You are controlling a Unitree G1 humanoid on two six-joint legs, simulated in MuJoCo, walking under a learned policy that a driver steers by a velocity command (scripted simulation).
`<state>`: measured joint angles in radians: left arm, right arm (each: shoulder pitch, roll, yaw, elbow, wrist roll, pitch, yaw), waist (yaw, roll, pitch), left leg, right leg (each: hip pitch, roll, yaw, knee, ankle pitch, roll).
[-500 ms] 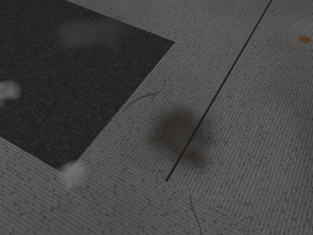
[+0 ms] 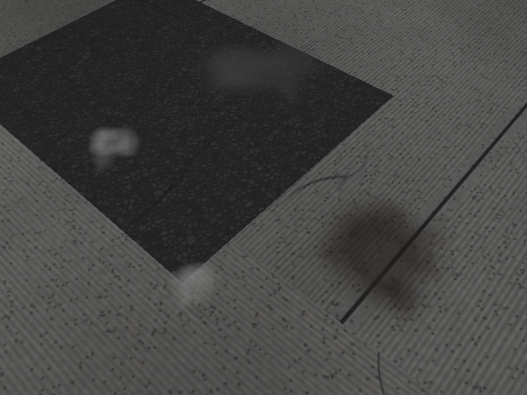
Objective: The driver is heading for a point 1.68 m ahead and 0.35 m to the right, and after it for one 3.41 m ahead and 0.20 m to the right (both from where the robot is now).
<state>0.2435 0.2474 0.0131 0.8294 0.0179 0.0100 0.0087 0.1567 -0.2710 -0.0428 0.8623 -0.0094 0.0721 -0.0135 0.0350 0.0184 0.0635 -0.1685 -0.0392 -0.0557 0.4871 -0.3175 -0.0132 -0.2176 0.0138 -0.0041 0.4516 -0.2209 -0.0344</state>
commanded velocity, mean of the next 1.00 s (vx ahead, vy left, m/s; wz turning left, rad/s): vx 0.27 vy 0.00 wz -0.32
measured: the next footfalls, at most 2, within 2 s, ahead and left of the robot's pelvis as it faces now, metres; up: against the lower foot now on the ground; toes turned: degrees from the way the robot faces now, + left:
left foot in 0.02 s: +0.01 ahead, +0.12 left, +0.00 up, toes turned -4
right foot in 0.36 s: -0.02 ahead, -0.10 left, +0.00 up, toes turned -14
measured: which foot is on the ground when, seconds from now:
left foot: up 0.00-0.00, down 0.02-0.36, up 0.38-0.84, down 0.86-1.00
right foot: down 0.00-0.04, up 0.06-0.34, down 0.36-0.88, up 0.90-1.00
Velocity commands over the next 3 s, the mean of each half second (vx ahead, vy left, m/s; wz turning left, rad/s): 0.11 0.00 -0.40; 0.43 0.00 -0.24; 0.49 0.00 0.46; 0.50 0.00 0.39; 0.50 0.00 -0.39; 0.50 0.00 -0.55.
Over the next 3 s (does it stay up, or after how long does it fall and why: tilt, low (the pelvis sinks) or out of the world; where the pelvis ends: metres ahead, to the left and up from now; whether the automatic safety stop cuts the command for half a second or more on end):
stays up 1.30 -0.24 -0.02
